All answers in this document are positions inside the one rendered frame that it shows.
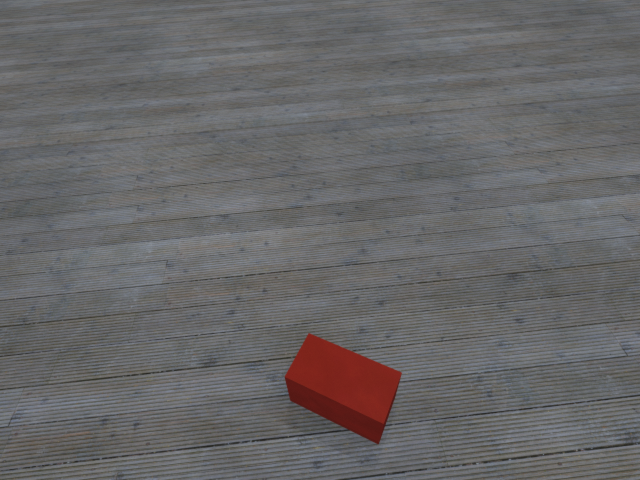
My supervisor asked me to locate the carton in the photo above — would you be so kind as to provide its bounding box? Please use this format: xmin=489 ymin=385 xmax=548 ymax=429
xmin=285 ymin=333 xmax=402 ymax=445

